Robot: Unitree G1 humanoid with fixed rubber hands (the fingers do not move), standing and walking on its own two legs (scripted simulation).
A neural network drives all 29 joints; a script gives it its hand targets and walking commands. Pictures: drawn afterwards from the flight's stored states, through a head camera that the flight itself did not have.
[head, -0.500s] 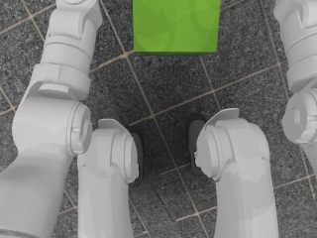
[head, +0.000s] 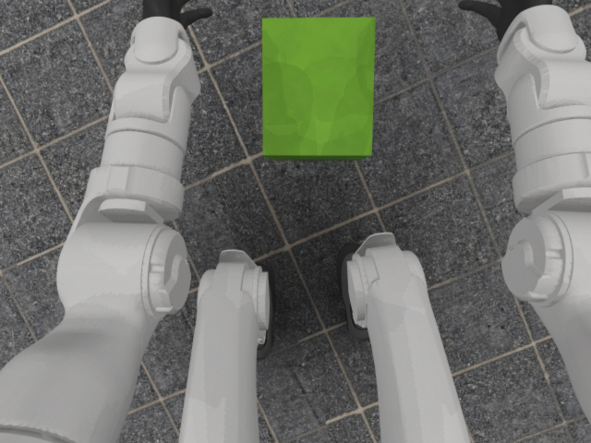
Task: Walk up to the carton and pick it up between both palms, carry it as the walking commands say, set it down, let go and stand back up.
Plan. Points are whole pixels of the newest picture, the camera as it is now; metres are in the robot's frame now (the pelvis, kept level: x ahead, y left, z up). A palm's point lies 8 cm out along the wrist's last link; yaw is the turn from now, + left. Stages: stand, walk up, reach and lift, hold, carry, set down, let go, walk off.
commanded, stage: set down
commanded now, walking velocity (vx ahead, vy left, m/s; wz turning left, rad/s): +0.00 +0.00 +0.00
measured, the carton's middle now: (316, 98) +0.54 -0.06 -0.40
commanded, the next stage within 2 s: let go in 0.72 s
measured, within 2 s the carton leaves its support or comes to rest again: neither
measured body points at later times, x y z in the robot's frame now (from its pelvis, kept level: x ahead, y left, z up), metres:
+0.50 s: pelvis +0.02 +0.00 +0.14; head +0.34 -0.03 +0.46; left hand +0.58 +0.11 +0.04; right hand +0.54 -0.27 +0.04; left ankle +0.09 +0.12 -0.44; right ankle +0.11 -0.10 -0.44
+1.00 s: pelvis +0.05 -0.01 +0.22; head +0.35 -0.03 +0.56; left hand +0.52 +0.13 +0.09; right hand +0.49 -0.27 +0.09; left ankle +0.09 +0.12 -0.44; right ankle +0.11 -0.10 -0.44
